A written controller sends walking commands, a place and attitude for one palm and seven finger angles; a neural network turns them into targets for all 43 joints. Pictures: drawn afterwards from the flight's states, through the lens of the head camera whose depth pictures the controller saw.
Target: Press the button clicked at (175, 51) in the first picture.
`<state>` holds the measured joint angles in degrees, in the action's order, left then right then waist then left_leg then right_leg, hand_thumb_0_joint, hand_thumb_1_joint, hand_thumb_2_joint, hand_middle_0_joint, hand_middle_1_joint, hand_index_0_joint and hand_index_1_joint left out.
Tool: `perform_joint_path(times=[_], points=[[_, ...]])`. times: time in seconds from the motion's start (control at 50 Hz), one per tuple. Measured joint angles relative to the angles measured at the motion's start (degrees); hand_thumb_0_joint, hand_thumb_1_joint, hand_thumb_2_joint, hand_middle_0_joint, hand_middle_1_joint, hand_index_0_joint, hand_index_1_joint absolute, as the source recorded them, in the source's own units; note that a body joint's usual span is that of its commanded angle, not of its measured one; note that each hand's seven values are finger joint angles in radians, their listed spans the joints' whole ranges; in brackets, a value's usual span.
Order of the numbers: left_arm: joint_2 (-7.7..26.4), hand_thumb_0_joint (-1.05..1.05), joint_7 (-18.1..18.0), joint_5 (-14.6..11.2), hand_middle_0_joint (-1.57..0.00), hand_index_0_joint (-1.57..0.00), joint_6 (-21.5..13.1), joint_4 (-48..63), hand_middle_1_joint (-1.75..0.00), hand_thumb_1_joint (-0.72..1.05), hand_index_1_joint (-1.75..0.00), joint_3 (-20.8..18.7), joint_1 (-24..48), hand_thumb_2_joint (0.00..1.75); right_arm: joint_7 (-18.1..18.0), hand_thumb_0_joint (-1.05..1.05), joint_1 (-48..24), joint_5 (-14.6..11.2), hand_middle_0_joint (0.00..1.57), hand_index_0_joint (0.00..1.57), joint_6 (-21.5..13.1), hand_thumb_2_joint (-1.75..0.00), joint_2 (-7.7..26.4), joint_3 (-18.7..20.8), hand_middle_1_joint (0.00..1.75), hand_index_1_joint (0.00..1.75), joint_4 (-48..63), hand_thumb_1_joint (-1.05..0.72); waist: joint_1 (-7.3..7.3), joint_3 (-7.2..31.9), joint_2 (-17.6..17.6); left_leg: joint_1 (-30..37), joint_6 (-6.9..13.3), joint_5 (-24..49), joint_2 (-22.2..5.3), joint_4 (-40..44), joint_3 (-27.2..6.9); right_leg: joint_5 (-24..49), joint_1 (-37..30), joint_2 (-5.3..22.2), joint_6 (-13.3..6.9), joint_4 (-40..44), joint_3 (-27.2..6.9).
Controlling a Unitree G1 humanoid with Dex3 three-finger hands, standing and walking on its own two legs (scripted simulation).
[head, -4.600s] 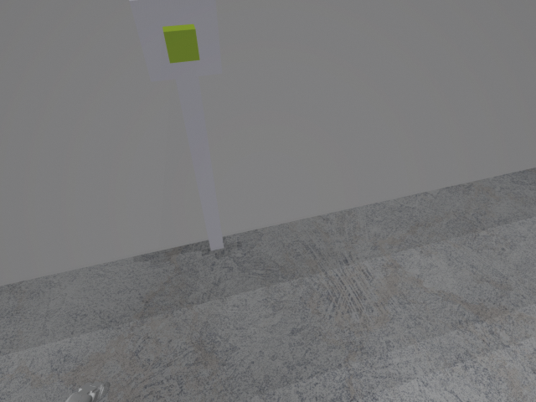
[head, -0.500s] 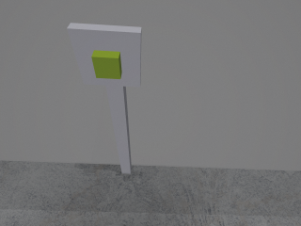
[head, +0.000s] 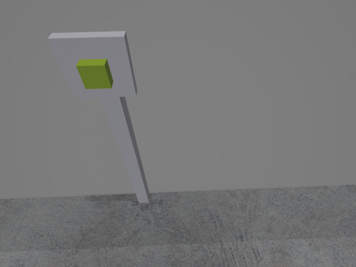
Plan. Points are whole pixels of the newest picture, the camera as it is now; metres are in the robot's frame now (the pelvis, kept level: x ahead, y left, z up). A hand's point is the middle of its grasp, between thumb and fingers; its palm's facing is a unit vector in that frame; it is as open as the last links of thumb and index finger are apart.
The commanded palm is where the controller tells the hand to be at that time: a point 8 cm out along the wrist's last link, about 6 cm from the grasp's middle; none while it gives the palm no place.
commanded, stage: come to a stop and stand still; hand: left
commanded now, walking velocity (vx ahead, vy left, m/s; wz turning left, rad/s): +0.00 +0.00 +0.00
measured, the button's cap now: (96, 73) +0.54 +0.24 +0.16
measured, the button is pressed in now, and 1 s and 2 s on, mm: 0 0 0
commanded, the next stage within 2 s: look again from close up in 0.54 s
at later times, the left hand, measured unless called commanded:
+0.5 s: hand out of the picture -0.07 +0.18 -0.17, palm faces +0.04 -0.98 -0.17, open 7.4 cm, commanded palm none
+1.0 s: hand out of the picture +0.02 +0.22 -0.16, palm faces +0.02 -0.97 -0.24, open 7.3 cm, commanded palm none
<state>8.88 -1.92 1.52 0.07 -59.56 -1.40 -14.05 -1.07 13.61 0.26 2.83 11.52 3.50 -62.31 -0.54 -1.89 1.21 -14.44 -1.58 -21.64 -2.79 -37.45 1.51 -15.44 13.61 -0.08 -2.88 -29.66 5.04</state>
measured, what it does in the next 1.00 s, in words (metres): steps on the spot: left foot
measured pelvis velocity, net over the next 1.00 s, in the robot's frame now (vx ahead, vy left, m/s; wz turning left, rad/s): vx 0.00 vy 0.05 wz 0.00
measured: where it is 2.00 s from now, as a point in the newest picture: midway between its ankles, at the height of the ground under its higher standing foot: outside the picture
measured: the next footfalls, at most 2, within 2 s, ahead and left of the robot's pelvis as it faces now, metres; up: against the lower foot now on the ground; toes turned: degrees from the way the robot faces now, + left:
left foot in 0.04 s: +0.01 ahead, +0.14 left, +0.00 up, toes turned +3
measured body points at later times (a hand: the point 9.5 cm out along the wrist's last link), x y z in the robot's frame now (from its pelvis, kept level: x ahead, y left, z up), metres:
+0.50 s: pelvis -0.04 +0.01 +0.01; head -0.03 +0.01 +0.46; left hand -0.07 +0.23 -0.16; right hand -0.07 -0.19 -0.16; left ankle -0.03 +0.14 -0.74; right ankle +0.01 -0.09 -0.74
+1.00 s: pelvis +0.00 +0.05 +0.00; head -0.01 +0.02 +0.45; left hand +0.02 +0.27 -0.15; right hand -0.01 -0.16 -0.17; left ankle -0.03 +0.14 -0.74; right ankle +0.01 -0.09 -0.74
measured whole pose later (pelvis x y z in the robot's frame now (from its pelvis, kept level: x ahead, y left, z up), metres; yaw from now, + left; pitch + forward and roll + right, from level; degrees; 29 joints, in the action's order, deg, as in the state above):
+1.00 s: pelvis +0.00 +0.05 +0.00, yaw +0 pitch -1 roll +0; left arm 8.1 -2.2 0.8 -1.5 -62.7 0.3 -16.3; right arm -1.5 20.0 0.8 -1.7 8.2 -0.9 -61.7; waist -0.5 1.0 2.9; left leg -8.7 2.1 -17.8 1.3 -27.4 3.8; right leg -14.7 13.5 3.4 1.2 -29.3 3.0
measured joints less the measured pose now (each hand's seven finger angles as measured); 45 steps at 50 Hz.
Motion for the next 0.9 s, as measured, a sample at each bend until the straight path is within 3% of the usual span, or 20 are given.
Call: perform_joint_path(times=[0.06, 0.12, 0.28, 0.66, 0.74, 0.9], points=[[0.6, 0.01, 0.2, -0.8, -0.20, -0.20, -0.2, -1.1, -0.30, 0.93, -0.30, 0.0, 1.3, 0.90, -0.5, 0.01, 0.9, 0.1, 0.19, 0.20, -1.1, -0.89, -1.1, -0.8, 0.29, 0.30, -1.8, -0.91, -0.15, -0.7, -0.9, 4.2, -0.1, 3.8, -0.1, 8.7, -0.4, 0.2, 0.6, -0.3, 0.2, -0.6, 1.2], [1.2, 0.01, 0.2, -1.1, -0.20, -0.20, 0.0, -2.4, -0.30, 0.94, -0.30, -0.1, 1.6, 0.90, -0.7, 0.01, 1.5, 0.2, 0.19, 0.20, -1.7, -0.89, -2.6, -1.9, 0.29, 0.30, -3.2, -0.91, 0.82, -0.8, -2.5, 5.5, -0.3, 5.4, 0.2, 10.6, 0.2, 2.4, -0.9, -0.2, 0.2, 2.3, 0.6], [0.2, 0.00, 0.7, -0.9, -0.20, -0.20, 0.7, -5.2, -0.30, 0.92, -0.30, 0.5, -0.4, 0.90, -0.5, 0.01, 2.6, 0.5, 0.20, 0.20, -1.8, -0.89, -4.4, -2.8, 0.30, 0.30, -3.6, -0.90, 1.06, 0.8, -1.4, 6.9, 0.3, 8.1, 0.5, 13.7, 1.1, 5.7, -2.5, -0.2, 0.9, 6.3, -0.3], [-2.3, 0.00, 0.1, -0.5, -0.20, -0.20, -0.2, -6.7, -0.30, 0.91, -0.30, 0.9, -5.4, 0.90, -0.4, 0.01, 6.9, 0.4, 0.20, 0.20, -2.5, -0.89, -4.8, -2.7, 0.30, 0.30, -3.9, -0.91, 0.91, 0.8, -1.6, 3.3, 1.5, 7.5, 1.2, 11.8, 2.1, 6.0, 0.9, 0.6, 2.0, 5.4, -1.3], [-2.6, 0.00, -0.2, -0.2, -0.20, -0.20, -1.0, -5.5, -0.30, 0.91, -0.30, 1.7, -5.4, 0.90, 0.2, 0.01, 6.8, 0.6, 0.20, 0.20, -2.7, -0.89, -3.7, -2.7, 0.30, 0.30, -0.9, -0.91, -0.23, 0.8, -0.4, 0.4, 2.2, 4.6, 1.5, 6.3, 1.6, 3.5, 3.1, 1.1, 2.2, 1.0, -1.1], [-1.4, 0.00, -0.2, -0.4, -0.20, -0.20, -1.3, -4.1, -0.30, 0.91, -0.30, 1.8, -3.5, 0.90, -0.2, 0.01, 7.0, 0.6, 0.19, 0.20, -4.3, -0.89, -4.0, -4.0, 0.29, 0.30, 1.2, -0.91, -0.26, 3.4, 1.3, 3.4, 3.5, 3.5, 3.4, 8.0, 2.2, 1.3, 1.4, 2.9, 3.7, -0.1, -1.8]])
